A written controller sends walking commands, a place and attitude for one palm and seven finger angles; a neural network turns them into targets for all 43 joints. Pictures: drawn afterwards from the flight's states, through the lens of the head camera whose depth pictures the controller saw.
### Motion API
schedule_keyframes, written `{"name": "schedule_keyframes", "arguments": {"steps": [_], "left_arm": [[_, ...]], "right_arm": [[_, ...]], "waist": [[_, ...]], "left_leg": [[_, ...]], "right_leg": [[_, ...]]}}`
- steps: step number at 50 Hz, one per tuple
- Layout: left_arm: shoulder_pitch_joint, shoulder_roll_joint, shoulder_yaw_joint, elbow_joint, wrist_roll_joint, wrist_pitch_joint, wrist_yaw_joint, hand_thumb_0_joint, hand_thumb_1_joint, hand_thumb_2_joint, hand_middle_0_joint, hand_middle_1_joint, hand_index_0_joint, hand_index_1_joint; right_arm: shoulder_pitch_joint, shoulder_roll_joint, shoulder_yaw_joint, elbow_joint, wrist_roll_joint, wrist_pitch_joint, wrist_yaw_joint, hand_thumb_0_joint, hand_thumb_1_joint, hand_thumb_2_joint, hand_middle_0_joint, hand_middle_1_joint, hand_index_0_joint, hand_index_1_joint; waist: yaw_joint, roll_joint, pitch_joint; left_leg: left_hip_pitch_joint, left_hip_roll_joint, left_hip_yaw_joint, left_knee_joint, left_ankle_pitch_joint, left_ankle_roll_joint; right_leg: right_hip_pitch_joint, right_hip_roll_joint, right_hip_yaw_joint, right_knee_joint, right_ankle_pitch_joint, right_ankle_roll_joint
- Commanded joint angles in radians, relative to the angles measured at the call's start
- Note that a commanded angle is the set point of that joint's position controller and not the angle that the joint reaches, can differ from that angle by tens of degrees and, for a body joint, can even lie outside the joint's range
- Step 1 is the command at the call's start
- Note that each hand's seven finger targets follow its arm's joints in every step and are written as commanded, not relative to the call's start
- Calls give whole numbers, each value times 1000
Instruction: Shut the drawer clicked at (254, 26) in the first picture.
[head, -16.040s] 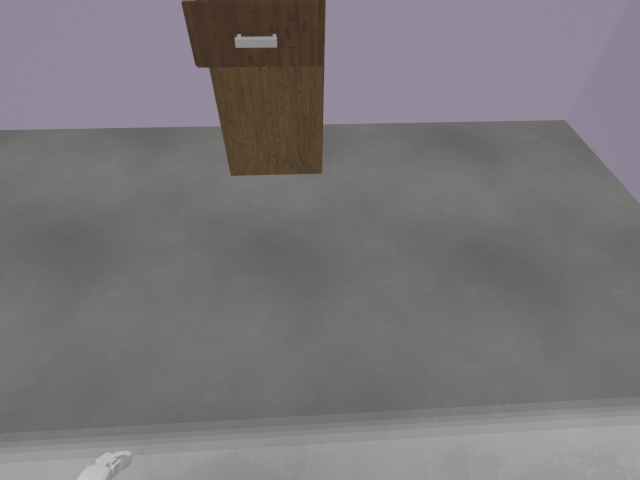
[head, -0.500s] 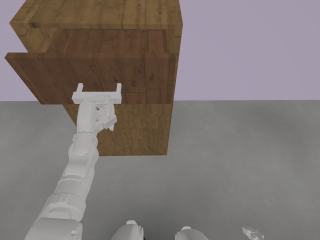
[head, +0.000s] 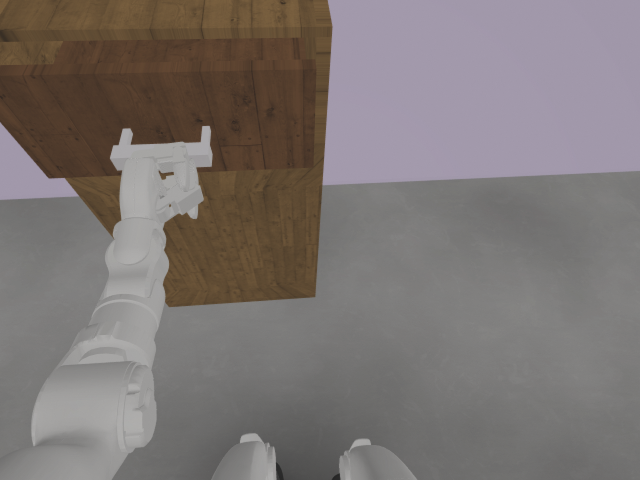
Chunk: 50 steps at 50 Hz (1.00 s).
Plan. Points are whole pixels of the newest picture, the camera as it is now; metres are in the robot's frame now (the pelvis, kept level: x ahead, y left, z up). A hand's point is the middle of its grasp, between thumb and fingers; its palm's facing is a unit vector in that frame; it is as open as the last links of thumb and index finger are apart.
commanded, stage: push the drawer shut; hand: left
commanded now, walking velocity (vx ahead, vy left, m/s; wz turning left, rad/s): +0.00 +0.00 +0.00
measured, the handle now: (165, 145) +0.54 +0.18 +0.07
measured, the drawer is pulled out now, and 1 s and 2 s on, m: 0.06 0.00 0.00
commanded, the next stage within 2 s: pull the fist back off the drawer in 0.84 s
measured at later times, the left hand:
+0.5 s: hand (192, 158) +0.52 +0.14 +0.07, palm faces +0.03 -1.00 -0.04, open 3.2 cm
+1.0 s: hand (189, 150) +0.53 +0.15 +0.07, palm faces +0.04 -1.00 -0.06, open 3.1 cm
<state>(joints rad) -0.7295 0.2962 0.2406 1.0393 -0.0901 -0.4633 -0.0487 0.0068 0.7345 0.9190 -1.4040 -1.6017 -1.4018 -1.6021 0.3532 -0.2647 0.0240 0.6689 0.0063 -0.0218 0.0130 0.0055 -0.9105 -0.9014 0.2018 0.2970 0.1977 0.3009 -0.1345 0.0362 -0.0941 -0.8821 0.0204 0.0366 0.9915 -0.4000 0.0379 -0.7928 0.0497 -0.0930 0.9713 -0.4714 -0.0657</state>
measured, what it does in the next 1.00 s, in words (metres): stands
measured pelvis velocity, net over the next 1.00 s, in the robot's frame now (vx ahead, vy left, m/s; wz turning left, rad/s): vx -0.02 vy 0.03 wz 0.00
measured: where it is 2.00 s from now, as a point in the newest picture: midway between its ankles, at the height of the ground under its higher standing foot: outside the picture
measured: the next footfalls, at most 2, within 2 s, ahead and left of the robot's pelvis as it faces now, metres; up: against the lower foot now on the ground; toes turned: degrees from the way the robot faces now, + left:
none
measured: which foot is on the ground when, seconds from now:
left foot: down 0.00-1.00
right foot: down 0.00-1.00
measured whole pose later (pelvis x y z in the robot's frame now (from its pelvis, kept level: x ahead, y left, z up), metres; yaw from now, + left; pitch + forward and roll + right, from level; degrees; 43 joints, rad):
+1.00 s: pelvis -0.02 +0.03 -0.02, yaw +0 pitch +23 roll -5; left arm -1.10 0.43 0.25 1.30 0.00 -0.43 0.05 -0.02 0.54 0.95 -1.40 -1.60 -1.40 -1.60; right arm 0.43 -0.28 0.05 0.70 -0.05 -0.04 0.02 0.00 -0.91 -0.90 0.20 0.30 0.20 0.30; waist -0.24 0.04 -0.10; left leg -1.10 0.01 0.01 1.08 -0.39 0.07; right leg -0.98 0.04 -0.13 1.02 -0.45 -0.03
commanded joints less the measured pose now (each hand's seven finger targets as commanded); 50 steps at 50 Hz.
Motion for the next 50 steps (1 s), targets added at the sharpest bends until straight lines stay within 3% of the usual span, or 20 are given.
{"name": "schedule_keyframes", "arguments": {"steps": [1,3,4,7,10,11,12,14,16,18,24,29,31,33,35,43,44,45,49,50], "left_arm": [[-562,259,77,-209,-25,-64,18,0,900,900,-1400,-1600,-1400,-1600],[-605,274,85,-194,-25,-63,15,0,900,900,-1400,-1600,-1400,-1600],[-603,298,104,-183,-21,-63,14,0,900,900,-1400,-1600,-1400,-1600],[-653,268,71,-185,-15,-63,10,0,900,900,-1400,-1600,-1400,-1600],[-669,286,95,-171,-10,-66,20,0,900,900,-1400,-1600,-1400,-1600],[-681,269,80,-165,-10,-64,22,0,900,900,-1400,-1600,-1400,-1600],[-683,288,100,-167,-8,-67,26,0,900,900,-1400,-1600,-1400,-1600],[-689,297,106,-144,0,-68,35,0,900,900,-1400,-1600,-1400,-1600],[-748,265,69,-136,8,-69,41,0,900,900,-1400,-1600,-1400,-1600],[-760,300,99,-115,15,-71,51,0,900,900,-1400,-1600,-1400,-1600],[-841,327,95,-40,51,-60,64,0,900,900,-1400,-1600,-1400,-1600],[-918,366,103,-50,71,-55,71,0,900,900,-1400,-1600,-1400,-1600],[-942,384,115,-41,73,-48,77,0,900,900,-1400,-1600,-1400,-1600],[-972,341,83,-31,74,-46,78,0,900,900,-1400,-1600,-1400,-1600],[-1008,340,77,-31,78,-41,90,0,900,900,-1400,-1600,-1400,-1600],[-1104,298,8,-44,88,-38,121,0,900,900,-1400,-1600,-1400,-1600],[-1112,285,-3,-46,87,-37,123,0,900,900,-1400,-1600,-1400,-1600],[-1106,328,33,-37,87,-35,131,0,900,900,-1400,-1600,-1400,-1600],[-1111,279,-12,-24,87,-29,131,0,900,900,-1400,-1600,-1400,-1600],[-1100,306,17,-15,82,-27,134,0,900,900,-1400,-1600,-1400,-1600]], "right_arm": [[117,-149,-54,-78,1,-24,-6,0,-900,-900,200,300,200,300],[130,-152,-54,-70,-1,-24,-6,0,-900,-900,200,300,200,300],[134,-155,-54,-71,-1,-22,-5,0,-900,-900,200,300,200,300],[145,-154,-54,-69,-4,-18,-2,0,-900,-900,200,300,200,300],[157,-163,-59,-61,-10,-14,2,0,-900,-900,200,300,200,300],[160,-163,-58,-59,-11,-12,4,0,-900,-900,200,300,200,300],[164,-165,-59,-60,-15,-12,5,0,-900,-900,200,300,200,300],[172,-170,-60,-58,-17,-7,7,0,-900,-900,200,300,200,300],[176,-168,-58,-52,-18,-6,9,0,-900,-900,200,300,200,300],[190,-175,-58,-50,-24,-6,12,0,-900,-900,200,300,200,300],[221,-188,-51,-43,-33,1,11,0,-900,-900,200,300,200,300],[242,-194,-48,-47,-40,2,9,0,-900,-900,200,300,200,300],[253,-197,-46,-45,-46,3,9,0,-900,-900,200,300,200,300],[259,-194,-48,-40,-44,6,10,0,-900,-900,200,300,200,300],[266,-201,-49,-32,-47,6,8,0,-900,-900,200,300,200,300],[275,-214,-42,-9,-52,-20,2,0,-900,-900,200,300,200,300],[274,-213,-43,-9,-51,-26,3,0,-900,-900,200,300,200,300],[277,-219,-43,-3,-52,-30,0,0,-900,-900,200,300,200,300],[276,-217,-41,2,-50,-42,1,0,-900,-900,200,300,200,300],[276,-219,-40,3,-51,-43,1,0,-900,-900,200,300,200,300]], "waist": [[-41,-2,-427],[-56,-3,-415],[-47,12,-428],[-65,44,-443],[-65,82,-466],[-75,68,-456],[-65,73,-468],[-73,50,-470],[-97,58,-433],[-95,56,-430],[-131,69,-422],[-141,136,-494],[-148,132,-507],[-171,137,-483],[-185,132,-468],[-219,194,-455],[-217,203,-469],[-214,191,-472],[-222,199,-471],[-216,180,-461]], "left_leg": [[225,-20,-59,-74,149,13],[215,-18,-63,-68,143,16],[213,-16,-63,-66,140,13],[262,-12,-74,-69,169,12],[321,-7,-86,-61,210,9],[325,-6,-90,-65,208,9],[319,-7,-89,-62,210,8],[315,-5,-94,-60,219,9],[308,-2,-102,-64,186,9],[304,-2,-106,-61,176,11],[305,6,-131,-55,137,11],[339,9,-146,-44,158,7],[340,12,-153,-37,168,7],[357,18,-166,-39,160,6],[356,22,-179,-48,115,5],[405,38,-238,-91,-18,-4],[406,35,-234,-90,-25,-3],[403,38,-235,-89,-24,-3],[408,38,-240,-95,-41,-6],[390,36,-238,-97,-52,-5]], "right_leg": [[156,-15,155,-170,262,64],[139,-12,153,-168,252,64],[137,-11,153,-164,241,63],[95,-6,131,-154,253,60],[39,-1,109,-141,257,54],[29,1,103,-143,250,54],[38,2,105,-141,250,53],[27,4,100,-135,255,53],[-15,4,95,-138,215,55],[-28,9,92,-136,193,51],[-115,13,78,-125,135,50],[-143,12,71,-107,136,46],[-149,14,67,-103,138,47],[-192,14,61,-105,133,47],[-221,13,58,-107,105,50],[-314,6,46,-99,47,46],[-313,6,50,-102,43,46],[-306,6,50,-104,45,45],[-315,5,47,-104,39,45],[-303,5,45,-106,34,45]]}}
